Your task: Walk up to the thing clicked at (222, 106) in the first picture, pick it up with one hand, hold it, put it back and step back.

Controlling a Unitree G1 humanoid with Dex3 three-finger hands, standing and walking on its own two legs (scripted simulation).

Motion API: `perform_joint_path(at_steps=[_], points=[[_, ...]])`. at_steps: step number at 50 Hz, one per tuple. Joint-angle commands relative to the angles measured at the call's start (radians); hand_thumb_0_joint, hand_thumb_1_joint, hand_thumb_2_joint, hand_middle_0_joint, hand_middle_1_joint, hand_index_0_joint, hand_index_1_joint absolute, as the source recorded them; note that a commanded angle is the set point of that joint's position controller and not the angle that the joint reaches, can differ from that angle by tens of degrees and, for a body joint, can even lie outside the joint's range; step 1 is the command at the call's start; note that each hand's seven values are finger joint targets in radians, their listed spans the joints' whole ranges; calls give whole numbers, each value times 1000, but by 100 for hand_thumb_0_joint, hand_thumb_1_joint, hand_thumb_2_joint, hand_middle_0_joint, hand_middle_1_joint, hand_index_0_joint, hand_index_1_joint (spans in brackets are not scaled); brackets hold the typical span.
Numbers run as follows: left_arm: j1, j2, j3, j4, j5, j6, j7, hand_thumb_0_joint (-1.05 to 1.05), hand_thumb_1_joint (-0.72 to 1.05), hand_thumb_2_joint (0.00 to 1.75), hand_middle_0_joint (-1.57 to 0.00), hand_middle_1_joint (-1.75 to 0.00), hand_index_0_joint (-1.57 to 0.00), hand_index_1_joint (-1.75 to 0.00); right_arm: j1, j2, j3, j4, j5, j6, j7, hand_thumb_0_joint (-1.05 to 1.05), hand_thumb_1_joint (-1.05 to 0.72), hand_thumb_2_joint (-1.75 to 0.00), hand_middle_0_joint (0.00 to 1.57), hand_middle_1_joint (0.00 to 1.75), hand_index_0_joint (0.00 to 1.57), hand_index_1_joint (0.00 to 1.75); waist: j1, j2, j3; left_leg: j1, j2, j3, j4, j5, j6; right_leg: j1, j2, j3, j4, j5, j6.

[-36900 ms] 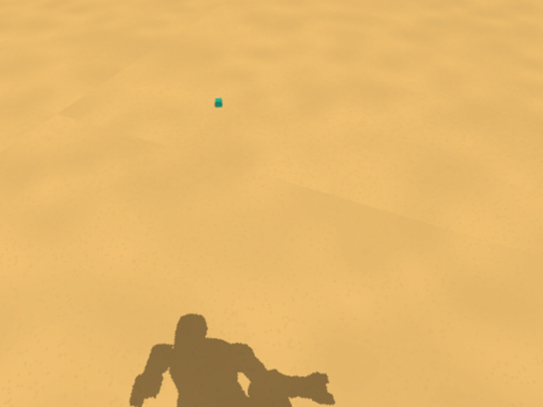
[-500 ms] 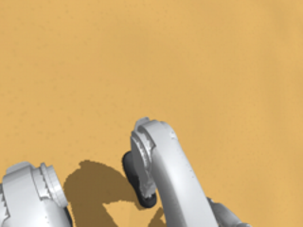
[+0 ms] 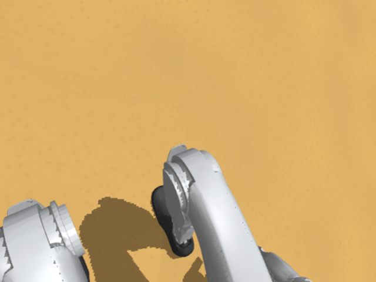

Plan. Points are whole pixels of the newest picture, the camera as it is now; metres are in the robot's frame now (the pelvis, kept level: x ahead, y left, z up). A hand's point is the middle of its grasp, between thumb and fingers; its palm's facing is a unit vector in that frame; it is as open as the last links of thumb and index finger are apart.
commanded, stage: open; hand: left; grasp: from above
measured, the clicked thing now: out of the picture +0.46 +0.31 -0.28
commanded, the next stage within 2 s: withdraw in 0.18 s
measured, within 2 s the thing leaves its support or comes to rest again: neither
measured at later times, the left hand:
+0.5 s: hand out of the picture +0.48 +0.32 -0.21, palm faces -0.36 -0.10 -0.93, open 11.6 cm
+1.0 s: hand out of the picture +0.45 +0.33 -0.05, palm faces -0.54 -0.14 -0.83, open 11.4 cm
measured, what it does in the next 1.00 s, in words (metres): rises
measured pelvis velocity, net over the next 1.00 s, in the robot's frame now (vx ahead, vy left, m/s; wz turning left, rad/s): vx -0.02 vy -0.01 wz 0.12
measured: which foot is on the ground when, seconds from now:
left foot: down 0.00-1.00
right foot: down 0.00-1.00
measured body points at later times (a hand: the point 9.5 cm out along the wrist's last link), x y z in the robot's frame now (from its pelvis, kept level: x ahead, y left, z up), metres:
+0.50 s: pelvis +0.01 +0.00 +0.00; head +0.27 +0.12 +0.34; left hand +0.50 +0.32 -0.16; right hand +0.05 -0.26 -0.06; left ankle +0.06 +0.12 -0.27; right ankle +0.13 -0.14 -0.27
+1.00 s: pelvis -0.02 -0.01 +0.06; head +0.21 +0.08 +0.44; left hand +0.48 +0.33 +0.00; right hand +0.08 -0.29 -0.03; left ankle +0.06 +0.12 -0.27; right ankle +0.13 -0.14 -0.27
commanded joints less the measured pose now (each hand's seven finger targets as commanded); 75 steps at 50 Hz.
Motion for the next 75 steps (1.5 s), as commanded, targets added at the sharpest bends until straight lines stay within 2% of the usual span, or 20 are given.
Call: perform_joint_path(at_steps=[1, 15, 20, 26, 28, 31, 33, 37, 39, 42, 45, 48, 52, 57, 62, 64, 68, 70, 73, 75], points=[[-257, 178, 10, -116, -5, 5, 37, 0, 1, 55, -52, -56, -52, -55, 194, -311, -101, 17, -2, 3, -12, 0, -90, -90, 20, 30, 20, 30, -44, 508, -638, 512, 27, 98, -308, 244, 4, 345, 30, -159, -161, 240, -97], [-284, 211, 35, -146, 1, 1, 45, 0, -9, 64, -46, -61, -46, -61, 191, -331, -115, 20, -4, -13, -10, 0, -91, -90, 20, 30, 20, 30, -50, 533, -630, 527, 28, 104, -292, 227, 1, 318, 25, -159, -158, 214, -103], [-286, 273, 98, -271, 3, 18, 66, 0, -10, 64, -46, -60, -46, -60, 213, -334, -140, 27, -4, -19, 0, 0, -91, -90, 20, 30, 20, 30, -17, 615, -724, 605, 29, 116, -294, 291, -6, 346, 19, -151, -146, 265, -104], [-257, 184, 87, -418, -50, 96, 60, 0, -12, 66, -44, -60, -44, -61, 220, -292, -193, 45, 33, -11, 29, 0, -90, -90, 20, 30, 20, 30, 47, 690, -858, 663, 25, 148, -323, 341, -8, 326, 22, -125, -148, 306, -110], [-235, 161, 81, -456, -73, 136, 25, 0, -14, 68, -42, -62, -42, -62, 219, -286, -220, 51, 60, 5, 34, 0, -90, -90, 20, 30, 20, 30, 87, 684, -887, 645, 20, 162, -345, 357, -2, 324, 21, -106, -164, 310, -116], [-222, 93, 35, -501, -113, 189, -69, 0, -13, 68, -44, -61, -43, -62, 235, -269, -245, 57, 87, 42, 36, 0, -91, -90, 20, 30, 20, 30, 100, 626, -891, 614, 15, 176, -387, 338, 10, 356, 23, -85, -207, 287, -116], [-243, 104, 32, -554, -136, 208, -147, 0, -11, 67, -46, -60, -45, -61, 259, -271, -266, 54, 103, 74, 27, 0, -90, -90, 20, 30, 20, 30, 105, 571, -907, 626, 9, 176, -427, 329, 15, 394, 15, -72, -240, 277, -116], [-264, -41, -61, -506, -205, 209, -332, 0, -14, 70, -45, -61, -43, -63, 275, -263, -281, 29, 127, 134, -9, 0, -91, -91, 20, 30, 20, 30, 42, 369, -761, 513, 0, 164, -461, 218, 33, 402, 8, -60, -322, 185, -116], [-248, -76, -92, -500, -234, 193, -416, 0, -11, 69, -47, -60, -45, -62, 268, -269, -282, 15, 136, 152, -43, 0, -91, -91, 20, 30, 20, 30, 45, 304, -687, 480, -7, 159, -484, 162, 34, 394, 2, -55, -363, 121, -124], [-215, -53, -106, -527, -232, 150, -505, 0, -8, 66, -49, -58, -48, -60, 266, -254, -277, -6, 141, 175, -91, 0, -90, -90, 20, 30, 20, 30, 58, 230, -660, 452, -15, 186, -489, 143, 38, 460, -3, -38, -410, 86, -123], [-228, -9, -85, -555, -242, 89, -541, 0, -6, 65, -50, -57, -49, -59, 254, -233, -260, -21, 143, 193, -124, 0, -90, -90, 20, 30, 20, 30, 88, 207, -697, 434, -18, 206, -479, 156, 44, 506, -10, -15, -416, 93, -117], [-278, 27, -64, -573, -223, 17, -511, 0, -7, 65, -50, -56, -49, -58, 239, -229, -239, -34, 137, 199, -149, 0, -90, -90, 20, 30, 20, 30, 99, 224, -724, 444, -18, 202, -462, 142, 41, 465, -12, -19, -404, 69, -122], [-307, 68, -40, -536, -142, -55, -383, 0, -4, 62, -52, -53, -51, -55, 212, -213, -211, -26, 124, 202, -156, 0, -90, -90, 20, 30, 20, 30, 115, 349, -760, 515, -14, 198, -474, 136, 28, 398, -9, -33, -354, 78, -119], [-342, 25, -51, -367, -62, -50, -204, 0, -4, 62, -50, -54, -50, -55, 214, -221, -205, 5, 103, 190, -135, 0, -89, -90, 20, 30, 20, 30, 73, 448, -726, 561, -16, 186, -481, 118, 20, 286, -7, -64, -294, 93, -120], [-453, 106, 1, -353, -15, -12, -90, 0, -3, 59, -53, -52, -52, -53, 240, -244, -214, 32, 82, 154, -128, 0, -90, -90, 20, 30, 20, 30, 55, 503, -818, 591, -16, 190, -442, 142, 21, 280, -12, -73, -259, 123, -112], [-451, 117, 11, -338, -17, 7, -69, 0, 5, 67, -45, -61, -44, -61, 236, -241, -216, 41, 74, 132, -126, 0, -88, -89, 20, 30, 20, 30, 54, 499, -806, 581, -13, 189, -435, 117, 22, 266, -12, -71, -250, 101, -114], [-452, 121, 34, -378, -37, 49, -67, 0, -3, 72, -38, -65, -39, -67, 246, -243, -228, 46, 74, 102, -114, 0, -89, -90, 20, 30, 20, 30, 62, 564, -882, 630, -9, 186, -425, 146, 17, 252, -21, -66, -228, 132, -115], [-434, 129, 42, -417, -52, 70, -80, 0, -5, 74, -36, -63, -37, -65, 266, -242, -234, 48, 81, 92, -107, 0, -89, -90, 20, 30, 20, 30, 66, 553, -933, 629, -9, 191, -419, 178, 21, 290, -18, -64, -235, 159, -114], [-324, 107, 48, -479, -93, 117, -123, 0, -12, 67, -42, -64, -43, -64, 288, -230, -255, 45, 98, 98, -97, 0, -89, -89, 20, 30, 20, 30, 118, 572, -1032, 690, -9, 201, -446, 283, 14, 370, -18, -54, -244, 232, -119], [-283, 47, 29, -483, -131, 146, -163, 0, -2, 83, -26, -60, -27, -62, 300, -225, -271, 46, 109, 110, -91, 0, -89, -90, 20, 30, 20, 30, 114, 549, -1002, 692, -5, 189, -474, 294, 12, 357, -17, -59, -254, 233, -120]])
